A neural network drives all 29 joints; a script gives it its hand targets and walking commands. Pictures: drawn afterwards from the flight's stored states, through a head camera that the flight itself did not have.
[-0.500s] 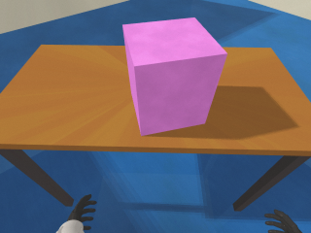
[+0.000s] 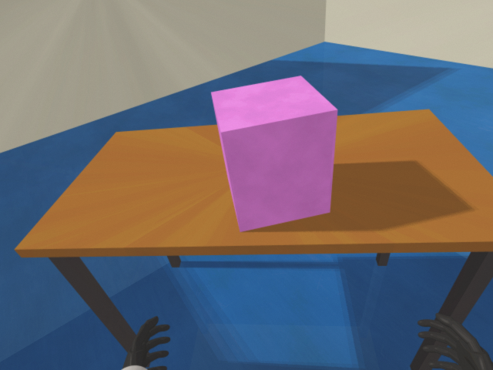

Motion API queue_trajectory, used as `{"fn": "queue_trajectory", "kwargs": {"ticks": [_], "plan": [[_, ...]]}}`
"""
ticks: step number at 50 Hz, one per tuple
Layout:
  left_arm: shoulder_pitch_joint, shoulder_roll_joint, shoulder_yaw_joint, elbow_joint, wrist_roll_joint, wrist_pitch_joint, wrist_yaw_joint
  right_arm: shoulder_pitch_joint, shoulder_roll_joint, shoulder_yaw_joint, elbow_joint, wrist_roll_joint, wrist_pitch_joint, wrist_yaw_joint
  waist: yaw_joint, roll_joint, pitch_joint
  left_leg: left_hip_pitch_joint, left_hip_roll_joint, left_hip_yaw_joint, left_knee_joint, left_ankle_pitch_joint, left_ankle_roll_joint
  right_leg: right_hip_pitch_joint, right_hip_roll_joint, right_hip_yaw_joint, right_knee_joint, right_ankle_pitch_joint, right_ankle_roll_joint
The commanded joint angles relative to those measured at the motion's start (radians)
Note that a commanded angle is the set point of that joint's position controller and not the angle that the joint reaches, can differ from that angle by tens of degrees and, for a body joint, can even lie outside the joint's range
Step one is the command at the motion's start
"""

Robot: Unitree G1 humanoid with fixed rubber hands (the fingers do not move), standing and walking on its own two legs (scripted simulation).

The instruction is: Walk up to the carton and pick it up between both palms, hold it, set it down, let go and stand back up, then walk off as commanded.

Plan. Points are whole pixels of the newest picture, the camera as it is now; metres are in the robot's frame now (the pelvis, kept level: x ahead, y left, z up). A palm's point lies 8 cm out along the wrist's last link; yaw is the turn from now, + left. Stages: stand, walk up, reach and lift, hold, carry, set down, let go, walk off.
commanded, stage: reach and lift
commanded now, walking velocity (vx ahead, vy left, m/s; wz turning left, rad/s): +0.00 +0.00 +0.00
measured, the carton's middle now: (270, 152) +0.56 -0.03 +0.12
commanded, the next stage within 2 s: none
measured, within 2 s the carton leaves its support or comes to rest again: neither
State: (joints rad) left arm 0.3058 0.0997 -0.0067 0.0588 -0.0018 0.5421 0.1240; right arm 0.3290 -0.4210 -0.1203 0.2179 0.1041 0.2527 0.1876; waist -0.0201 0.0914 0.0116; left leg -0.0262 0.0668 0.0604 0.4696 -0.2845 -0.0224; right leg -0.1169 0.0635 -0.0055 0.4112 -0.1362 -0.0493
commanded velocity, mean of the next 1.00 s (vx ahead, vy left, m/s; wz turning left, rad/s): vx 0.00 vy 0.00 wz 0.00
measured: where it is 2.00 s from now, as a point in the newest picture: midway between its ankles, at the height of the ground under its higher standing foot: outside the picture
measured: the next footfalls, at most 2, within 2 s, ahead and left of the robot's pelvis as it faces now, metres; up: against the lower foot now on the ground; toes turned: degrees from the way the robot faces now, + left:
none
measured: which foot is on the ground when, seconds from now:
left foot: down 0.00-1.00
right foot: down 0.00-1.00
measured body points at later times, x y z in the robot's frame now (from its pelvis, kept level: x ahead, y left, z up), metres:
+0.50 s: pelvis +0.02 -0.01 +0.00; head -0.04 -0.03 +0.45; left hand +0.21 +0.19 +0.05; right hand +0.23 -0.27 +0.05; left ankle -0.01 +0.13 -0.74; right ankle +0.06 -0.08 -0.74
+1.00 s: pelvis +0.05 -0.01 +0.01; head +0.07 +0.01 +0.46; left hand +0.25 +0.15 +0.11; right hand +0.26 -0.25 +0.09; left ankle -0.01 +0.14 -0.74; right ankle +0.06 -0.08 -0.74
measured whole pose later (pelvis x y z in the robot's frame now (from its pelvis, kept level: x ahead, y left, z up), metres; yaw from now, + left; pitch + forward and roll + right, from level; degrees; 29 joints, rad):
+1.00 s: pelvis +0.05 -0.01 +0.01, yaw +3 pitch -2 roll +0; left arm 0.44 -0.01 -0.20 -0.74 -0.01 0.56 0.30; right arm 0.42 -0.54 -0.05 -0.22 0.45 0.10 0.10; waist -0.02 -0.04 0.07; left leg -0.02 0.06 0.02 0.28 -0.23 -0.05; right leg -0.11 0.09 0.04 0.29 -0.14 -0.07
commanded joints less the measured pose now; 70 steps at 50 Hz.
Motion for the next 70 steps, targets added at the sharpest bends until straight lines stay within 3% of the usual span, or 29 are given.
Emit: {"fn": "queue_trajectory", "kwargs": {"ticks": [1,2,4,6,8,9,10,12,14,17,19,21,26,31,32,34,35,37,39,43,47,49,56,58,62,64,65,68,70], "plan": [[-0.225,0.101,0.038,-0.246,-0.027,-0.021,0.010,-0.225,-0.179,-0.076,-0.287,0.030,-0.017,-0.009,0.033,-0.309,0.117,-0.418,-0.009,0.022,-0.218,-0.189,0.063,0.195,-0.113,0.200,-0.181,-0.471,0.022],[-0.236,0.109,0.052,-0.265,-0.032,-0.019,0.010,-0.232,-0.145,-0.042,-0.334,0.047,-0.013,-0.019,0.059,-0.367,0.127,-0.237,-0.070,0.028,-0.129,-0.075,0.044,-0.008,-0.197,0.269,-0.262,-0.587,-0.017],[-0.265,0.127,0.059,-0.329,-0.038,0.027,0.023,-0.227,-0.128,-0.036,-0.364,0.084,0.008,-0.041,0.053,-0.412,0.122,0.030,-0.106,-0.014,-0.052,0.007,0.022,-0.298,-0.267,0.301,-0.324,-0.668,-0.038],[-0.262,0.096,0.025,-0.371,-0.041,0.056,0.035,-0.235,-0.146,-0.051,-0.368,0.098,0.027,-0.043,0.038,-0.309,0.141,-0.001,-0.064,-0.018,-0.133,-0.064,0.004,-0.254,-0.198,0.226,-0.285,-0.575,-0.038],[-0.289,0.096,0.041,-0.371,-0.008,0.073,0.036,-0.241,-0.183,-0.054,-0.349,0.113,0.047,-0.051,0.028,-0.239,0.132,-0.192,-0.008,-0.039,-0.177,-0.199,0.046,-0.074,-0.153,0.209,-0.203,-0.500,-0.020],[-0.291,0.074,0.047,-0.394,0.010,0.068,0.046,-0.220,-0.189,-0.067,-0.364,0.114,0.050,-0.059,-0.006,-0.150,0.085,-0.386,0.029,-0.039,-0.252,-0.247,0.069,0.169,-0.087,0.173,-0.131,-0.355,0.008],[-0.260,0.049,0.043,-0.414,0.027,0.062,0.049,-0.215,-0.225,-0.089,-0.339,0.113,0.055,-0.051,0.000,-0.077,0.100,-0.547,0.092,-0.052,-0.352,-0.352,0.095,0.373,-0.005,0.122,-0.049,-0.252,0.037],[-0.243,0.020,0.080,-0.435,0.100,0.036,0.040,-0.200,-0.295,-0.081,-0.334,0.132,0.033,-0.043,0.006,0.060,0.037,-0.803,0.148,-0.063,-0.443,-0.415,0.155,0.661,0.055,0.103,0.066,-0.014,0.052],[-0.226,0.008,0.059,-0.490,0.060,0.001,0.035,-0.184,-0.261,-0.085,-0.397,0.148,0.014,-0.042,-0.003,-0.073,0.002,-0.637,0.091,-0.020,-0.378,-0.249,0.121,0.531,0.014,0.139,-0.019,-0.056,0.045],[-0.202,0.041,0.041,-0.528,-0.018,0.000,0.055,-0.212,-0.161,-0.081,-0.512,0.140,0.008,-0.045,0.024,-0.308,0.069,-0.194,-0.056,-0.005,-0.215,-0.053,0.010,0.020,-0.159,0.263,-0.237,-0.426,0.013],[-0.239,0.044,0.046,-0.477,-0.018,0.030,0.059,-0.225,-0.164,-0.028,-0.462,0.180,0.023,-0.061,0.037,-0.308,0.146,-0.025,-0.083,-0.022,-0.154,0.013,0.009,-0.210,-0.219,0.303,-0.306,-0.529,-0.019],[-0.254,0.020,0.024,-0.542,-0.008,0.037,0.074,-0.224,-0.161,-0.043,-0.487,0.185,0.027,-0.068,0.034,-0.240,0.136,-0.028,-0.057,-0.027,-0.189,-0.035,-0.008,-0.185,-0.183,0.252,-0.280,-0.473,-0.027],[-0.165,-0.016,-0.029,-0.698,-0.041,0.023,0.109,-0.168,-0.196,-0.086,-0.613,0.204,0.000,-0.093,0.035,-0.232,-0.016,-0.105,-0.034,-0.020,-0.246,0.066,-0.004,0.022,-0.109,0.195,-0.197,-0.199,0.018],[-0.075,-0.033,-0.041,-0.775,-0.035,0.010,0.120,-0.100,-0.242,-0.094,-0.584,0.220,-0.030,-0.105,0.019,-0.244,-0.013,-0.036,-0.027,-0.033,-0.234,0.230,-0.007,0.033,-0.082,0.137,-0.159,0.096,0.007],[-0.022,-0.052,-0.078,-0.812,-0.025,0.006,0.124,-0.051,-0.270,-0.119,-0.547,0.242,-0.045,-0.104,-0.009,-0.219,-0.026,0.002,-0.023,-0.040,-0.224,0.256,-0.022,0.038,-0.068,0.120,-0.152,0.150,0.005],[-0.019,-0.078,-0.085,-0.870,-0.022,-0.005,0.136,-0.051,-0.265,-0.088,-0.549,0.261,-0.071,-0.097,0.009,-0.212,-0.110,0.031,-0.028,-0.043,-0.208,0.304,-0.019,0.062,-0.066,0.114,-0.147,0.214,0.007],[0.015,-0.076,-0.091,-0.892,-0.006,-0.007,0.140,-0.028,-0.267,-0.079,-0.541,0.280,-0.082,-0.093,0.013,-0.159,-0.066,0.041,-0.027,-0.044,-0.217,0.329,-0.026,0.049,-0.063,0.103,-0.145,0.245,-0.001],[0.015,-0.084,-0.129,-0.900,-0.026,-0.018,0.138,-0.045,-0.285,-0.083,-0.601,0.292,-0.111,-0.093,-0.006,-0.217,-0.099,0.045,-0.041,-0.055,-0.205,0.337,-0.004,0.032,-0.054,0.103,-0.136,0.318,0.002],[0.128,-0.130,-0.172,-1.001,-0.009,-0.033,0.150,0.081,-0.306,-0.070,-0.576,0.312,-0.153,-0.082,-0.032,-0.196,-0.143,0.115,-0.039,-0.081,-0.177,0.495,-0.013,0.056,-0.042,0.089,-0.116,0.497,-0.002],[0.125,-0.118,-0.194,-1.018,-0.016,-0.042,0.154,0.043,-0.326,-0.061,-0.625,0.344,-0.201,-0.093,-0.004,-0.198,-0.134,0.118,-0.043,-0.081,-0.149,0.551,-0.017,0.025,-0.042,0.077,-0.145,0.548,-0.018],[0.086,-0.129,-0.206,-1.043,0.000,-0.045,0.184,-0.003,-0.335,-0.068,-0.628,0.347,-0.220,-0.091,0.033,-0.158,-0.140,0.113,-0.034,-0.072,-0.136,0.546,-0.020,0.000,-0.043,0.088,-0.140,0.490,-0.032],[0.032,-0.112,-0.200,-1.010,0.010,-0.016,0.181,-0.071,-0.329,-0.055,-0.624,0.356,-0.197,-0.098,0.038,-0.176,-0.124,0.126,-0.033,-0.074,-0.168,0.441,-0.008,-0.008,-0.047,0.104,-0.156,0.401,-0.032],[-0.204,-0.079,-0.169,-1.006,-0.013,0.100,0.205,-0.298,-0.360,-0.073,-0.530,0.354,-0.111,-0.124,0.028,-0.124,-0.167,0.117,-0.017,-0.069,-0.187,0.301,-0.007,-0.029,-0.062,0.141,-0.172,0.203,-0.031],[-0.222,-0.097,-0.133,-0.926,-0.041,0.137,0.193,-0.336,-0.348,-0.062,-0.484,0.344,-0.092,-0.135,0.033,-0.170,-0.167,0.109,-0.018,-0.059,-0.186,0.338,-0.002,-0.002,-0.070,0.143,-0.178,0.262,-0.015],[-0.389,-0.073,-0.098,-0.878,-0.071,0.181,0.195,-0.518,-0.337,-0.058,-0.464,0.351,-0.045,-0.140,0.030,-0.197,-0.183,0.064,-0.017,-0.062,-0.198,0.219,0.016,-0.010,-0.081,0.174,-0.176,0.062,-0.003],[-0.474,-0.070,-0.069,-0.834,-0.088,0.214,0.195,-0.608,-0.340,-0.056,-0.448,0.349,-0.026,-0.148,0.037,-0.205,-0.203,0.052,-0.018,-0.049,-0.193,0.213,0.013,-0.003,-0.086,0.182,-0.202,0.025,-0.006],[-0.517,-0.037,-0.043,-0.750,-0.084,0.233,0.183,-0.659,-0.343,-0.051,-0.436,0.336,-0.008,-0.158,0.035,-0.260,-0.194,0.029,-0.022,-0.047,-0.200,0.195,0.023,0.020,-0.089,0.192,-0.179,0.024,0.010],[-0.634,-0.017,0.039,-0.680,-0.101,0.244,0.171,-0.743,-0.317,-0.013,-0.344,0.345,0.034,-0.159,0.037,-0.292,-0.184,-0.042,-0.030,-0.043,-0.213,0.164,0.036,0.052,-0.116,0.231,-0.181,-0.014,0.054],[-0.676,-0.035,0.071,-0.626,-0.087,0.267,0.170,-0.761,-0.312,0.004,-0.282,0.352,0.055,-0.155,0.036,-0.275,-0.189,-0.019,-0.025,-0.046,-0.216,0.186,0.032,0.032,-0.115,0.222,-0.188,-0.021,0.047]]}}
